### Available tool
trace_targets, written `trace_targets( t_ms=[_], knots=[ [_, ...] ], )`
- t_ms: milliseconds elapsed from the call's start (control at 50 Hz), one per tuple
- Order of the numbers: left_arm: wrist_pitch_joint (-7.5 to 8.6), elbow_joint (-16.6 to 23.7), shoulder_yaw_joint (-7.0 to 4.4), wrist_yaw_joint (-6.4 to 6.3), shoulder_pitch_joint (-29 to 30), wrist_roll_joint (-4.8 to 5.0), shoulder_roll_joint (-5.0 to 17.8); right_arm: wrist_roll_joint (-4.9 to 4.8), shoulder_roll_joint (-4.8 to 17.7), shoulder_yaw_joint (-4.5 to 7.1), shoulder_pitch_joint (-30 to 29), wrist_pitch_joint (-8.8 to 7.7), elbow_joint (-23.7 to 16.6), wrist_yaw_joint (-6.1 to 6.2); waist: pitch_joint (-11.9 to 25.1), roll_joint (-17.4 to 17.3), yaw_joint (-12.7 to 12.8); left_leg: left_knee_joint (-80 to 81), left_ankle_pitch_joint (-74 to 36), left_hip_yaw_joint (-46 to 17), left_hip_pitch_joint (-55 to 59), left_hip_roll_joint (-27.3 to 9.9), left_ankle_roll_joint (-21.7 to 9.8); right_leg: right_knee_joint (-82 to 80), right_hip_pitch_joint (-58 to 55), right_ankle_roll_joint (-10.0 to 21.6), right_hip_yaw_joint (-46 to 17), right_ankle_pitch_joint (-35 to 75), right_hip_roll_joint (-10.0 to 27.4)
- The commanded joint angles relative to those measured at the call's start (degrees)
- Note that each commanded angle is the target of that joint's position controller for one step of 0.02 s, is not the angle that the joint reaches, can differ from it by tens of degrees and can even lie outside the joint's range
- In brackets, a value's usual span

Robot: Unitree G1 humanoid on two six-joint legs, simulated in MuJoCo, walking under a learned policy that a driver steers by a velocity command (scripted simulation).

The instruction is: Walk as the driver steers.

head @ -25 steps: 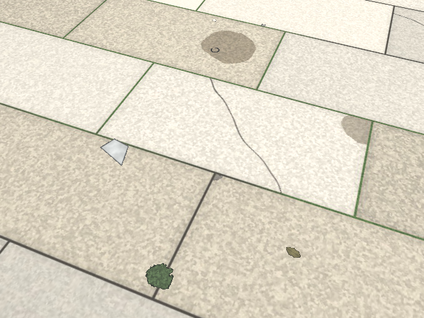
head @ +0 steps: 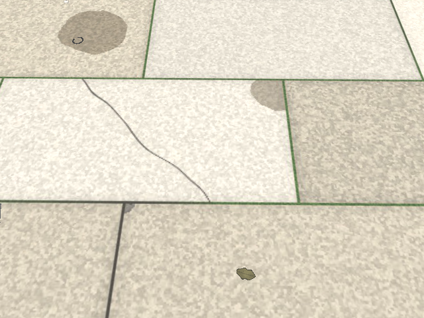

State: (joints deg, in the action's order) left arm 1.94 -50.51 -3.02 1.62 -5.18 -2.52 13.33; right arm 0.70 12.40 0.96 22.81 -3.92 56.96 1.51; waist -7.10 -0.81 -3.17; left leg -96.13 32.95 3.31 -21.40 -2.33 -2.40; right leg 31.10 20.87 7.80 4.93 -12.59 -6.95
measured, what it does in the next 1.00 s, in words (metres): walks ahead, turning right: left foot, then right foot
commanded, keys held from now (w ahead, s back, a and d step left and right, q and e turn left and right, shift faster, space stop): w+e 0.52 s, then w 0.48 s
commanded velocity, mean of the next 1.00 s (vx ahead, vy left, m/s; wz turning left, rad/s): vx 0.50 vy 0.00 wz -0.42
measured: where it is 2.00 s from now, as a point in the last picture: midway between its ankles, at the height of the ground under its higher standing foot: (279, 155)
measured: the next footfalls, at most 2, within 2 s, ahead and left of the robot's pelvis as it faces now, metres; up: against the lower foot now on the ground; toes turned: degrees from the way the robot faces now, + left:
left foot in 0.30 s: +0.35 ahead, +0.14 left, +0.00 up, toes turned -12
right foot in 0.80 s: +0.50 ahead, -0.15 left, +0.00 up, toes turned -28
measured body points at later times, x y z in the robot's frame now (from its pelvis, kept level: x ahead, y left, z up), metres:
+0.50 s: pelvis +0.28 +0.06 +0.02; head +0.30 +0.07 +0.47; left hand +0.44 +0.30 -0.11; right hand +0.28 -0.22 -0.09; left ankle +0.31 +0.15 -0.72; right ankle +0.24 -0.07 -0.64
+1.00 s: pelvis +0.49 -0.08 +0.02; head +0.51 -0.10 +0.47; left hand +0.66 +0.13 -0.11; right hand +0.43 -0.33 -0.12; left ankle +0.55 +0.07 -0.64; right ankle +0.47 -0.13 -0.72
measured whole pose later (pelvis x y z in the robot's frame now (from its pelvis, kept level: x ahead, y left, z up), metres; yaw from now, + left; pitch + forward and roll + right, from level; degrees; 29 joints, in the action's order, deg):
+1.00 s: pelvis +0.49 -0.08 +0.02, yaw -25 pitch +0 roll +0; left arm 3.9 -54.1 -2.4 0.3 -15.0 -0.8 12.8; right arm 1.6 13.9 3.3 16.1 -2.5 52.6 -1.4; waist -2.3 -1.8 -0.7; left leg -61.3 16.4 1.1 -27.8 -5.5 -2.2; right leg 19.5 9.1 5.4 4.1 -10.6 -3.7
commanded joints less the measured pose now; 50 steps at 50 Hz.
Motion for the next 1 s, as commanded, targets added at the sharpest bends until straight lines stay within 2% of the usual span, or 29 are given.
trace_targets(
  t_ms=[20,40,60,80,120,160,220,260,280,300,320,340,360,380,420,500,600,700,740,760,780,800,820,840,860,880,900,940,1000],
  knots=[
    [-0.31,-0.38,-2.38,-3.12,-14.17,0.97,9.83,1.8,10.7,1.91,-6.82,-2.26,-8.76,-0.78,12.75,-2.07,6.61,8.97,-11.78,-6.17,-34.63,-4.58,2.67,-13.13,-33.85,15.85,-34.51,15.29,28.77],
    [0.35,-0.04,-1.82,-3.06,-9.84,2.18,9.04,2.71,9.65,2.08,-8.01,-0.73,-9.6,-1.42,7.07,-6.59,2.23,22.11,-13.34,-6.79,-23.8,-5.86,5.07,-16.2,-17.47,14.33,-29.34,22.74,24.43],
    [1.16,0.24,-1.96,-2.61,-8.01,2.26,9.77,2.9,8.1,1.75,-8.4,0.56,-10.06,-1.6,4.29,-4.74,0.69,30.99,-13.3,-5.97,-14.45,-5.84,6.18,-17.36,-6.46,13.2,-24.89,27.26,20.84],
    [1.87,-0.06,-2.13,-2.3,-7.38,1.8,10.5,2.66,5.99,1.18,-9.16,1.15,-10.44,-1.74,4.35,-2.51,0.16,36.28,-15.37,-4.51,-8.67,-4.89,6.36,-17.46,-1.71,12.2,-21.47,32.16,17.46],
    [2.48,-0.33,-2.47,-1.47,-6.57,1.92,10.26,1.18,3.57,0.49,-9.19,0.77,-10.9,-2.03,7.34,1.73,-0.03,47.89,-25.72,-3.69,-0.73,-3.25,4.97,-15.66,0.12,8.89,-16.42,36.08,12.96],
    [2.14,-0.94,-2.61,-0.74,-9.04,2.56,9.57,0.78,4.65,0.85,-11.88,0.54,-11.06,-1.84,9.02,3.92,2.21,53.52,-31.56,-3.21,0.6,-1.05,4.1,-13.77,-4.11,6.37,-16.07,31.31,11.13],
    [0.9,-1.52,-2.92,-0.7,-13.12,2.24,10.01,0.64,6.35,1.37,-18.1,0.27,-13.22,-1.8,7.0,3.24,4.78,59.17,-29.95,-3.91,0.7,0.03,3.52,-11.33,-7.58,4.22,-21.27,20.6,12.55],
    [0.56,-0.71,-3.35,-1.04,-11.82,1.66,11.52,0.92,7.61,2.04,-14.3,-0.28,-12.45,-1.88,6.57,2.8,1.71,63.97,-25.83,-4.15,7.96,1.24,2.87,-6.8,-5.82,2.76,-24.13,15.01,12.76],
    [0.93,-0.39,-3.14,-1.11,-11.63,1.36,10.82,1.37,9.23,2.78,-7.85,-0.95,-10.51,-1.64,8.68,0.47,-1.62,66.78,-22.0,-5.26,16.35,1.35,1.85,1.56,-3.03,1.46,-22.72,14.37,9.68],
    [1.79,1.39,-2.13,-0.92,-11.4,1.76,7.16,2.44,14.01,3.95,0.76,-1.63,-9.89,-0.89,15.12,-7.27,-5.41,71.69,-11.51,-18.25,26.16,-10.6,-1.04,18.62,1.45,-0.7,-16.18,7.47,4.49],
    [1.82,3.3,-1.54,-0.92,-17.82,2.91,3.51,2.48,19.38,5.04,0.99,-0.76,-10.12,-0.49,20.06,-20.2,-1.06,81.37,-2.89,-43.86,34.45,-23.95,-7.01,32.91,15.42,-1.91,-9.68,-22.59,-2.64],
    [0.71,1.74,-1.94,-1.23,-17.3,1.29,7.61,1.67,15.41,4.62,-3.09,0.16,-10.94,-0.34,15.01,-11.49,0.46,82.57,7.89,-46.07,28.55,-23.2,-8.33,39.34,19.97,-1.57,-10.17,-20.04,3.03],
    [0.27,1.93,-2.2,-0.76,-13.96,0.99,8.34,1.28,10.94,3.54,-7.02,0.31,-12.13,-0.42,8.54,-4.66,0.81,82.99,7.4,-37.91,22.24,-20.39,-7.03,39.81,20.37,-1.68,-10.05,-14.18,5.4],
    [0.04,2.14,-2.12,-0.18,-12.06,1.04,7.37,1.22,8.89,3.04,-9.81,0.28,-12.22,-0.61,5.16,-2.77,1.79,83.58,-1.86,-29.09,17.32,-17.4,-5.79,37.57,18.91,-2.4,-9.54,-10.06,7.4],
    [-0.93,1.82,-2.06,0.81,-12.16,0.41,6.41,1.1,7.49,2.7,-9.65,-0.4,-11.56,-0.51,4.93,-6.34,2.98,84.69,-15.75,-17.66,13.86,-13.54,-4.04,35.54,15.22,-3.94,-8.7,-5.89,9.58],
    [-2.25,3.86,-1.72,1.68,-7.85,0.62,5.38,0.3,7.97,3.31,-6.34,-2.24,-9.81,-1.28,6.21,-4.3,3.54,86.36,-30.15,-8.55,15.77,-13.44,-5.38,34.2,17.31,-5.58,-8.09,0.52,10.58],
    [-1.82,6.27,-0.53,2.2,-0.21,0.6,3.21,0.79,7.07,3.16,-2.76,-2.38,-7.51,-1.71,4.22,-4.38,2.16,87.4,-35.06,-0.96,17.25,-11.56,-5.99,19.96,17.96,-6.45,-6.8,8.1,10.0],
    [-1.11,8.38,0.59,2.26,7.17,0.14,2.94,0.62,9.15,3.47,1.72,-1.87,-4.53,-1.64,2.19,-5.5,0.19,86.39,-39.39,2.11,19.15,-12.84,-5.98,5.46,10.6,-4.42,-0.86,5.17,8.65],
    [-0.6,8.31,0.58,1.84,6.76,-0.13,3.51,0.64,9.91,3.58,3.18,-1.06,-3.07,-1.46,2.58,-5.99,0.82,82.77,-47.86,2.35,22.59,-13.93,-5.99,2.27,7.89,-2.42,0.44,0.33,7.43],
    [-0.2,7.42,0.36,1.54,4.15,-0.24,3.85,0.56,10.33,3.6,3.3,-0.71,-2.47,-1.38,3.95,-5.99,2.27,78.23,-56.88,3.05,23.91,-13.81,-5.73,0.29,3.99,-1.21,1.29,-1.3,5.81],
    [0.49,5.0,-0.06,1.16,-2.6,-0.39,4.25,0.27,10.35,3.45,3.06,-0.24,-1.97,-1.32,7.38,-4.64,5.62,69.61,-62.88,4.98,23.37,-12.45,-4.93,-4.21,-4.63,0.11,2.1,0.97,3.88],
    [1.28,1.47,-1.01,0.55,-12.07,-0.99,6.37,-0.05,9.24,2.94,3.02,-0.04,-2.25,-1.27,13.4,-2.34,9.13,58.4,-57.86,6.79,16.98,-10.35,-3.61,-5.19,-18.71,1.59,-0.22,2.56,5.15],
    [1.63,0.31,-2.52,-0.47,-21.04,-1.95,12.23,-1.45,4.78,1.63,3.2,-0.32,-5.61,-1.92,22.23,7.73,12.05,38.93,-36.09,8.52,-1.06,-5.48,-0.96,-7.06,-37.32,6.61,-21.16,-6.25,21.48],
    [0.87,-0.64,-3.46,-1.05,-22.19,0.29,15.79,-1.19,5.71,2.3,3.62,-0.44,-6.59,-2.13,25.74,14.69,10.21,24.89,-2.98,2.95,-13.31,2.98,0.04,-15.35,-41.32,10.84,-42.71,-2.43,31.0],
    [0.62,-0.11,-3.15,-1.37,-17.41,1.43,14.35,-0.5,9.43,3.46,-1.51,-0.23,-7.06,-1.89,18.15,7.28,9.19,22.29,-6.22,-3.32,-18.22,-0.52,-0.9,-14.41,-36.37,9.6,-34.21,2.9,28.32],
    [0.99,0.14,-2.22,-1.45,-13.46,1.44,10.6,-0.86,7.76,3.08,-3.76,-0.79,-7.31,-2.19,12.13,5.11,7.6,24.4,-10.68,-4.13,-17.92,-2.33,-1.39,-15.08,-28.85,8.32,-26.76,7.78,25.7],
    [1.37,0.29,-1.39,-1.38,-10.64,1.33,7.52,-0.77,6.65,3.01,-3.34,-0.87,-6.53,-2.32,8.54,3.55,5.31,28.76,-13.57,-4.1,-15.27,-3.96,-1.43,-17.04,-22.7,5.79,-21.46,10.78,22.66],
    [2.3,-0.38,-0.43,-1.52,-8.59,1.72,4.58,1.1,5.1,2.94,-0.82,0.75,-5.08,-2.65,6.57,5.11,2.26,32.75,-16.1,-3.95,-9.99,-4.64,-0.37,-19.81,-16.11,3.62,-15.64,13.42,18.97],
    [3.55,-2.43,-0.54,-1.68,-11.78,2.35,5.67,1.52,4.17,3.11,-3.34,2.02,-5.87,-3.42,5.32,4.65,1.42,35.65,-19.53,-2.73,-11.51,-4.44,1.05,-22.69,-14.78,4.95,-12.94,16.67,18.12]
  ],
)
